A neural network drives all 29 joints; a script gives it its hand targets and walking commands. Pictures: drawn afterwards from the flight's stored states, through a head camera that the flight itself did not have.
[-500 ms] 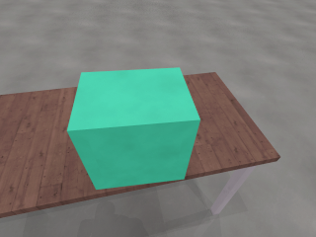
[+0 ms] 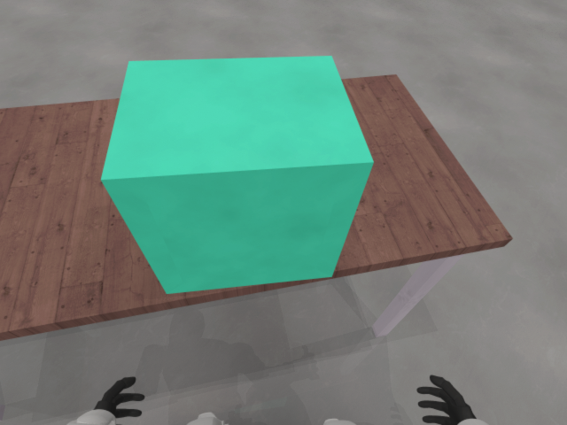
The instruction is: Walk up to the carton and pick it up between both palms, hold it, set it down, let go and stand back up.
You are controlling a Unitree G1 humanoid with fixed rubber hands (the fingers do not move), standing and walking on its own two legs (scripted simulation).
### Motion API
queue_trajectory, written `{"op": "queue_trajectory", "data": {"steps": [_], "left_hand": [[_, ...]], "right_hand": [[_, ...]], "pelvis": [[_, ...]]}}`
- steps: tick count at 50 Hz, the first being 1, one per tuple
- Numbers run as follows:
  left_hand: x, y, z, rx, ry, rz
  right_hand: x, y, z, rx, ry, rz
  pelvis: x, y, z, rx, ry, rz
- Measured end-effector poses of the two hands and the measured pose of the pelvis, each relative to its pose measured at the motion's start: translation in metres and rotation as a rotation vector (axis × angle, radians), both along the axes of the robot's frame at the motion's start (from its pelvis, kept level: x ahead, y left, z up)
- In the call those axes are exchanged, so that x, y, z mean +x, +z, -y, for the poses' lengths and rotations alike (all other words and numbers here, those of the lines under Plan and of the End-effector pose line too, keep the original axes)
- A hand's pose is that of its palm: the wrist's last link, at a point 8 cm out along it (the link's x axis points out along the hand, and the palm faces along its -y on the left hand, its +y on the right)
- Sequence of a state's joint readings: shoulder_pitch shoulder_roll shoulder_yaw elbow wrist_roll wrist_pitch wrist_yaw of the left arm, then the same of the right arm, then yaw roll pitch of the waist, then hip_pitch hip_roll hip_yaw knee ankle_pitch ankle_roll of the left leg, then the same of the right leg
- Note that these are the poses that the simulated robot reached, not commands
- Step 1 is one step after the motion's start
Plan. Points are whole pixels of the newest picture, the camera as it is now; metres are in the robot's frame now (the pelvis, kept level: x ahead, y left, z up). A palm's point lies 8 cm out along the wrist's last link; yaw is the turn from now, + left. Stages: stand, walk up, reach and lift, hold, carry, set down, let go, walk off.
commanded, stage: reach and lift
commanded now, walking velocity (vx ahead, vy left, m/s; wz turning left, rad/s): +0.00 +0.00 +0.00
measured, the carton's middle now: (243, 183) +0.45 +0.04 +0.07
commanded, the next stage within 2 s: none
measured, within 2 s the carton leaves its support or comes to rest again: neither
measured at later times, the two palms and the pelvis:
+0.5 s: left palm (88, 408) +0.19 +0.24 -0.06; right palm (450, 412) +0.15 -0.24 -0.07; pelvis +0.01 -0.01 +0.03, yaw -1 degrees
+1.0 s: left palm (80, 405) +0.19 +0.25 -0.03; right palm (451, 386) +0.18 -0.23 -0.03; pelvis +0.03 -0.01 +0.04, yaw -1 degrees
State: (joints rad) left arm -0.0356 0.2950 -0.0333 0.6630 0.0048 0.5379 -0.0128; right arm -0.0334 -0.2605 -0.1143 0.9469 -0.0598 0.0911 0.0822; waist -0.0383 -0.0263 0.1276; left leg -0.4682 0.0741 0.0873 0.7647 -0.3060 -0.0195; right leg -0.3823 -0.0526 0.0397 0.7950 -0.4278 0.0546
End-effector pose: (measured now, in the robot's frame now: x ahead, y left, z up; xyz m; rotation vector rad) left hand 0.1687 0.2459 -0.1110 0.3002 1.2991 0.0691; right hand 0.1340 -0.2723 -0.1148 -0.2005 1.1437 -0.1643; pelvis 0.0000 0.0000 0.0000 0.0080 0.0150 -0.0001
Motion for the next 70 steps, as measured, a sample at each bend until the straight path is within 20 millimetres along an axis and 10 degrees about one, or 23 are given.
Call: {"op": "queue_trajectory", "data": {"steps": [6, 18, 29, 42, 70], "left_hand": [[0.056, 0.05, 0.014, -0.028, -0.038, 0.168], [-0.018, 0.035, 0.0, -0.028, 0.021, 0.087], [0.032, 0.07, 0.002, -0.042, 0.001, 0.335], [0.004, 0.066, 0.002, -0.07, 0.073, 0.381], [0.024, 0.106, -0.006, -0.12, 0.097, 0.738]], "right_hand": [[0.064, 0.041, -0.01, 0.053, -0.023, 0.209], [0.015, 0.047, -0.011, 0.017, -0.001, 0.128], [0.024, 0.054, -0.04, 0.068, -0.009, 0.281], [0.025, 0.075, -0.026, 0.022, 0.028, 0.337], [0.067, 0.108, -0.042, 0.081, 0.038, 0.608]], "pelvis": [[0.006, 0.006, 0.002, -0.022, 0.0, 0.032], [0.005, 0.022, 0.011, -0.014, -0.006, 0.049], [0.015, 0.03, 0.008, -0.011, -0.02, 0.038], [0.03, 0.037, 0.006, -0.002, -0.023, 0.076], [0.038, 0.039, 0.008, -0.004, -0.015, 0.077]]}}
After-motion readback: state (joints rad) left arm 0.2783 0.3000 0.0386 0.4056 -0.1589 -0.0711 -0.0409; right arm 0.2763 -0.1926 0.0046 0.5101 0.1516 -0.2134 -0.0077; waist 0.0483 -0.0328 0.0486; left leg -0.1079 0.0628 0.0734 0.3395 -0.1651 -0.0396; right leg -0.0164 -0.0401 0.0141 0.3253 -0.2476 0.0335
